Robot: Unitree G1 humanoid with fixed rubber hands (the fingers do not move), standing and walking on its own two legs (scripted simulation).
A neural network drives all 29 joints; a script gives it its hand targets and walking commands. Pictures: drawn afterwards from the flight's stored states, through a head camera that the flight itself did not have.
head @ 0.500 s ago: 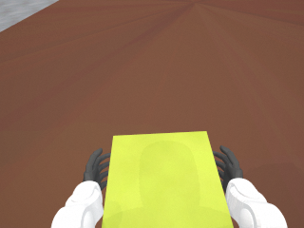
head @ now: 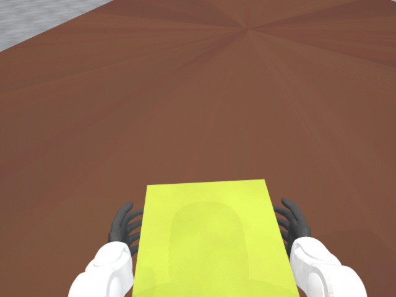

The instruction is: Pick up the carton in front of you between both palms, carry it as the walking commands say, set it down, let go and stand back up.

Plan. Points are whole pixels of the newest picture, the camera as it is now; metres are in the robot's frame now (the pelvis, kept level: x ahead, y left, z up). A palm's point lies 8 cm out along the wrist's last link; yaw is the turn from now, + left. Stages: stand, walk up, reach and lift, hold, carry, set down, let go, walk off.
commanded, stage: carry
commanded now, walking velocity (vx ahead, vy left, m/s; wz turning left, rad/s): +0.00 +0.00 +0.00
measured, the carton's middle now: (209, 266) +0.22 +0.00 +0.02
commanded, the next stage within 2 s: hold in 0.96 s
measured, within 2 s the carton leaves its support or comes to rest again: neither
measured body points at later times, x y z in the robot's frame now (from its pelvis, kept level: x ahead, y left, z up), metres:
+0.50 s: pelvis -0.02 +0.01 +0.00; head -0.04 +0.01 +0.45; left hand +0.25 +0.16 +0.04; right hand +0.25 -0.14 +0.04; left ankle -0.08 +0.11 -0.73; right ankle +0.00 -0.10 -0.73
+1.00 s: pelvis -0.04 +0.01 +0.01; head -0.05 +0.00 +0.46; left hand +0.26 +0.16 +0.03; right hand +0.26 -0.14 +0.03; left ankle -0.08 +0.11 -0.73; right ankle +0.00 -0.11 -0.73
